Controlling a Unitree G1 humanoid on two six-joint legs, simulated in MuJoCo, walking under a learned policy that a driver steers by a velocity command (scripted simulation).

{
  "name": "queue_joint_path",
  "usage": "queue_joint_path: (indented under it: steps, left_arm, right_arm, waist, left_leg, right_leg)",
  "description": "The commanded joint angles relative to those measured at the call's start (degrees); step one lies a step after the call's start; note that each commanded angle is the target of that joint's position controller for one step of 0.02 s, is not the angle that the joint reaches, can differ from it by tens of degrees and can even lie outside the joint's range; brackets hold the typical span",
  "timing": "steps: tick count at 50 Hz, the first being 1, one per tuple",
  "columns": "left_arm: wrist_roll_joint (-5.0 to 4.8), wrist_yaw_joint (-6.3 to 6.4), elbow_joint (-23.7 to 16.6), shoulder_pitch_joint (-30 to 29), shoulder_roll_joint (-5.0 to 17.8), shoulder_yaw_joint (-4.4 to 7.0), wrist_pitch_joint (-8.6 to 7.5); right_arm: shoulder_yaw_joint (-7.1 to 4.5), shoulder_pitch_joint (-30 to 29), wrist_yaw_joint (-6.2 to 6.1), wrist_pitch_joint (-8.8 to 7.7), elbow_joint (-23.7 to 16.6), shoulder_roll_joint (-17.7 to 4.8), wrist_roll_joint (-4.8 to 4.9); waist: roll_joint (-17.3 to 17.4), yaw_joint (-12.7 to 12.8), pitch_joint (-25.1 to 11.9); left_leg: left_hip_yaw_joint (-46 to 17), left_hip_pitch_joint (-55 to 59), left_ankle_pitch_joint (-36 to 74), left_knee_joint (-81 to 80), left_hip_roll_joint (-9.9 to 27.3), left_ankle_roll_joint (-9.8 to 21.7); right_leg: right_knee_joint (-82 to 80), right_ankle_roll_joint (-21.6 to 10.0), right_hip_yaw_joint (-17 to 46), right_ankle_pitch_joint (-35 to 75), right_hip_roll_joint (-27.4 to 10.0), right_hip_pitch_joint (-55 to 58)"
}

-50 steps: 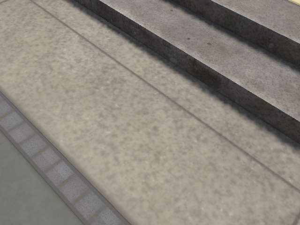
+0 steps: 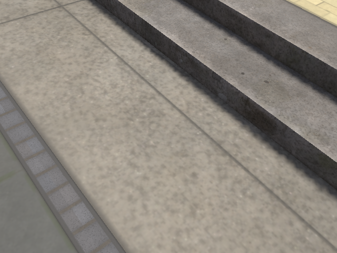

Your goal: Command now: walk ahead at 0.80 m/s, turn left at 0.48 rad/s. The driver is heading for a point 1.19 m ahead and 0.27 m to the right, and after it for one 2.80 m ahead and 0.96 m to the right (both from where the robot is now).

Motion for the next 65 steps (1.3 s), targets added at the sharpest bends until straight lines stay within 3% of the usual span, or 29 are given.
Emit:
queue_joint_path:
  steps: [1, 4, 8, 15, 18, 20, 21, 22, 23, 25, 27, 28, 29, 30, 34, 37, 38, 39, 40, 41, 44, 50, 53, 55, 56, 57, 58, 60, 65]
  left_arm:
    - [0.92, -0.56, -13.47, -17.63, 1.19, -2.08, -3.24]
    - [-0.09, -1.38, -5.52, -5.16, 3.28, -1.95, -3.15]
    - [-2.75, -2.51, -4.27, -9.29, 1.26, -2.29, -1.49]
    - [-2.02, -3.17, -5.05, -13.37, -2.14, -4.81, -1.93]
    - [-2.68, -1.66, -0.05, 5.4, 3.69, -2.97, -1.36]
    - [-2.55, -0.36, 5.97, 26.36, 8.67, 0.17, -1.28]
    - [-3.57, 0.32, 6.89, 20.5, 8.79, 0.61, -0.58]
    - [-1.83, 0.38, 3.58, 11.79, 12.96, 1.18, -0.48]
    - [-1.96, 0.46, 1.94, 10.14, 9.86, 1.09, -0.93]
    - [-1.49, 1.14, 3.44, 7.96, 3.92, -0.36, -2.05]
    - [-2.09, 1.72, 3.14, 6.14, 4.71, -0.88, -3.82]
    - [-2.46, 1.49, 3.14, 6.33, 5.26, -0.95, -4.48]
    - [-5.76, 1.27, -0.23, 3.42, -0.56, -2.44, -6.49]
    - [-6.48, 1.75, 0.09, 2.49, 1.91, -1.9, -6.75]
    - [-5.38, 4.49, 3.38, 10.96, 5.42, 0.25, -2.08]
    - [-5.38, 5.14, 0.63, 5.56, 3.28, 0.33, -1.09]
    - [-5.23, 5.08, -1.92, 0.3, 3.4, 0.43, -1.15]
    - [-3.1, 4.69, -3.16, 3.08, -3.13, -1.45, -0.59]
    - [-2.69, 4.24, -5.02, 10.16, 0.51, 0.19, -1.15]
    - [-2.57, 3.74, -5.42, 16.43, 2.58, 0.09, -1.13]
    - [-0.17, 1.02, -6.08, 3.02, 3.49, 0.33, 1.21]
    - [-1.19, 0.21, -7.02, 1.85, -2.62, -3.11, 3.31]
    - [-0.66, 0.38, -6.75, 3.15, -0.63, -3.63, 3.21]
    - [0.28, 0.25, -4.13, 13.38, 2.85, -3.02, 1.91]
    - [0.2, 1.23, -3.72, 12.86, 6.31, -2.38, 0.87]
    - [0.11, 2.53, -6.99, 5.08, 12.65, -0.76, 0.39]
    - [-0.11, 3.62, -7.77, -1.31, 9.63, -1.53, -0.24]
    - [-0.86, 3.36, -8.85, -10.17, 3.54, -3.19, -2.71]
    - [-1.01, 3.2, -5.85, -3.38, 3.33, -2.42, -5.57]
  right_arm:
    - [-2.55, 16.07, -2.49, -1.65, 0.91, -12.53, -0.61]
    - [-0.13, 9.24, -2.66, -4.27, 0.41, -6.75, -0.83]
    - [0.27, 13.62, -1.82, -6.76, 3.65, -5.84, -1.08]
    - [1.9, 13.97, -3.71, -8.52, 7.87, -4.37, -0.36]
    - [0.0, 9.29, -5.66, -5.99, 7.41, -10.21, -2.0]
    - [-0.66, 1.67, -5.29, -4.61, 5.81, -11.07, -1.69]
    - [2.28, -4.03, -3.53, -6.08, 4.16, -0.15, -2.4]
    - [3.38, 4.04, -2.43, -7.58, -2.43, 2.33, -0.29]
    - [3.95, 3.21, -2.45, -9.14, -2.24, -1.36, -1.53]
    - [3.76, -0.55, -2.68, -9.52, -2.26, -3.53, -1.87]
    - [4.29, 0.34, -3.03, -6.78, -2.01, -3.29, -3.2]
    - [4.51, -0.14, -3.08, -5.65, -2.52, -3.1, -3.06]
    - [3.29, -6.2, -3.55, -8.26, -6.37, -3.18, 0.32]
    - [3.77, -10.53, -3.86, -9.12, -8.28, -1.95, 0.0]
    - [3.74, -16.46, -4.23, -8.93, -11.63, 1.3, 0.62]
    - [1.16, -11.23, -4.75, -8.63, -12.09, -2.6, 1.84]
    - [0.11, -1.76, -5.26, -8.59, -9.61, -3.81, 1.41]
    - [0.36, 7.2, -5.69, -7.81, -6.77, -3.73, 0.71]
    - [1.68, 13.86, -5.43, -6.94, -5.39, -7.09, -2.63]
    - [0.56, 11.16, -5.01, -6.71, -4.65, -6.29, -1.88]
    - [3.23, -3.08, -6.09, -5.55, -6.55, 2.39, -1.16]
    - [1.72, 1.32, -3.46, -5.08, 1.29, -2.51, -1.8]
    - [0.35, 1.99, -1.78, -2.17, 1.82, -5.23, -0.83]
    - [-0.63, -1.46, -1.98, -0.25, 0.28, -5.49, -0.38]
    - [0.39, 0.91, -2.03, -0.32, -0.06, 0.6, 0.44]
    - [0.87, -0.08, -2.81, -1.02, -2.43, 1.91, 1.04]
    - [-0.92, -1.13, -2.69, -1.23, -2.44, -4.19, 0.1]
    - [-1.94, 8.0, -0.82, -1.31, 1.77, -5.26, -0.05]
    - [-1.95, 6.2, 1.52, -0.01, 1.96, -2.87, -0.68]
  waist:
    - [12.15, -9.41, 3.29]
    - [9.2, -2.03, 2.84]
    - [5.21, -2.93, 9.67]
    - [7.44, -0.32, 7.42]
    - [12.65, 10.3, -3.86]
    - [8.45, 21.29, -8.39]
    - [-8.07, 14.75, 0.51]
    - [-15.13, 3.49, -7.07]
    - [-2.5, 4.89, -7.37]
    - [11.01, -0.44, 5.33]
    - [12.08, -3.61, 7.51]
    - [11.41, -3.97, 7.45]
    - [11.32, -3.11, 6.32]
    - [8.99, -2.75, 6.85]
    - [1.57, 3.57, -2.03]
    - [-4.34, -1.09, -4.84]
    - [-3.77, -6.93, -9.43]
    - [2.8, -7.39, -18.67]
    - [10.99, -4.49, -22.16]
    - [12.77, -0.57, -29.04]
    - [6.07, 0.72, -12.96]
    - [11.39, 2.99, -9.24]
    - [14.89, 3.98, -7.46]
    - [13.03, 10.84, -0.92]
    - [-8.42, 9.78, 0.56]
    - [-18.73, 7.68, 3.31]
    - [-8.54, 3.88, 5.84]
    - [-6.02, -4.04, 3.61]
    - [-1.23, -1.88, 4.8]
  left_leg:
    - [-40.78, 28.52, -15.24, -31.88, 19.09, 11.79]
    - [-24.24, 20.17, -6.72, -32.91, 11.64, 5.68]
    - [-8.32, 19.0, 15.79, -36.72, 8.64, 0.82]
    - [7.01, 23.56, 70.34, -36.33, 7.51, -3.19]
    - [6.87, 31.88, 98.46, -12.43, 10.39, -4.02]
    - [6.45, 18.14, 77.61, 28.04, 5.64, -2.43]
    - [2.51, -5.05, 7.02, 48.83, -7.31, -1.48]
    - [-10.89, -26.68, -3.17, 60.76, -10.54, -4.98]
    - [-15.74, -28.67, 1.07, 55.41, -6.07, -2.97]
    - [-14.67, -22.8, 4.7, 41.58, -1.14, -3.74]
    - [-12.91, -15.98, 3.28, 34.74, 0.99, -6.52]
    - [-11.17, -12.53, 3.09, 28.77, 1.74, -7.68]
    - [-13.47, -10.42, 4.96, 22.38, -0.61, -7.79]
    - [-11.35, -10.25, 7.95, 13.87, -1.94, -8.3]
    - [-6.44, 4.81, 29.18, -12.09, -12.75, -8.96]
    - [-10.91, 16.03, 35.89, -18.59, -11.43, -8.18]
    - [-12.81, 26.15, 44.51, -23.15, -7.13, -6.69]
    - [-22.57, 40.55, 54.85, -15.59, 7.02, -2.07]
    - [-37.07, 43.91, 94.33, -5.41, 25.57, 5.92]
    - [-43.95, 44.54, 86.42, -6.46, 29.65, 12.14]
    - [-29.42, 17.86, 38.05, -20.22, 14.57, 8.87]
    - [-19.22, 1.65, 44.29, -23.45, 8.84, 6.91]
    - [-23.08, -7.22, -0.97, -30.21, 4.61, 5.14]
    - [-19.53, -28.71, -13.55, -30.08, -2.26, -3.19]
    - [-13.84, -33.68, -13.28, -7.75, -7.93, -4.61]
    - [-12.92, -39.48, -3.84, 8.43, -9.73, -5.32]
    - [-19.15, -35.2, 4.9, 14.52, -5.17, -4.93]
    - [-14.86, -28.82, 12.71, 21.98, -4.54, -6.31]
    - [-8.92, -30.18, 17.04, 29.0, -0.02, -7.45]
  right_leg:
    - [24.16, -1.12, 10.37, 3.64, 5.84, -46.78]
    - [17.09, -2.18, 11.15, 16.81, 2.7, -34.36]
    - [12.1, -3.97, 15.27, 23.68, 9.23, -36.06]
    - [-10.21, -10.02, -0.26, 31.27, 14.83, -19.68]
    - [-10.01, -13.15, -0.33, 21.82, 19.8, -4.48]
    - [-19.22, -18.3, 8.69, 15.48, 17.77, 16.59]
    - [-18.99, -18.25, 20.66, 14.63, 12.41, 19.2]
    - [-29.52, -31.93, 55.02, 9.32, 2.31, 30.78]
    - [-39.63, -30.57, 62.66, -1.83, -1.2, 29.44]
    - [-41.59, -25.13, 52.37, 13.06, 1.75, 10.59]
    - [-39.43, -22.93, 41.03, 39.76, 5.51, 0.03]
    - [-39.13, -21.71, 36.24, 49.96, 7.47, -4.05]
    - [-40.39, -20.7, 37.58, 45.9, 11.23, -6.77]
    - [-39.11, -18.86, 34.52, 49.28, 13.49, -7.68]
    - [-30.31, -6.27, 31.19, 47.95, 20.62, -6.38]
    - [-17.58, -1.69, 34.03, 44.0, 21.77, -6.58]
    - [-6.38, 0.29, 32.07, 39.32, 23.35, -8.07]
    - [10.75, 0.68, 26.88, -3.18, 25.52, -13.41]
    - [27.84, -0.75, 18.68, -22.65, 27.52, -19.51]
    - [35.57, -1.17, 20.68, -14.81, 21.13, -21.91]
    - [28.91, -0.06, 17.04, 1.94, 15.56, -21.72]
    - [1.76, -2.34, 14.88, 0.17, 16.82, -3.98]
    - [-12.77, -3.84, 9.84, 1.53, 17.1, 6.88]
    - [-25.98, -6.72, 7.44, 3.36, 17.22, 27.8]
    - [-38.24, -7.31, 24.45, -11.99, 2.13, 27.35]
    - [-48.18, -11.17, 46.65, -27.59, -14.43, 14.68]
    - [-48.65, -11.9, 43.68, -27.35, -11.92, 6.24]
    - [-47.9, -8.54, 29.51, -11.09, -4.84, 4.33]
    - [-48.69, -8.21, 14.29, -2.95, -3.64, 6.79]
Velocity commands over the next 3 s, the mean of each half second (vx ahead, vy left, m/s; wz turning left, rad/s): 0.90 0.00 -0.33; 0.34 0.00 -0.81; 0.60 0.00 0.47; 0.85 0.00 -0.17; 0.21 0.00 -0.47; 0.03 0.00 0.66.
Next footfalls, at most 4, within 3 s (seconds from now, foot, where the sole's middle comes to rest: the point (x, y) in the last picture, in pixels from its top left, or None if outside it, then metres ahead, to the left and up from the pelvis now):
0.40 right None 0.47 -0.01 -0.75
0.78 left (166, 174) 0.86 -0.01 -0.75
1.12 right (192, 217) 0.66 -0.12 -0.75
1.62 left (157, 135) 1.09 0.04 -0.75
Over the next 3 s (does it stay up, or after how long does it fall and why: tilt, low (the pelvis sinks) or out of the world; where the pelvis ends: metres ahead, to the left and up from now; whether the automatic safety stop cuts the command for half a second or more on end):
stays up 1.57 -0.22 0.16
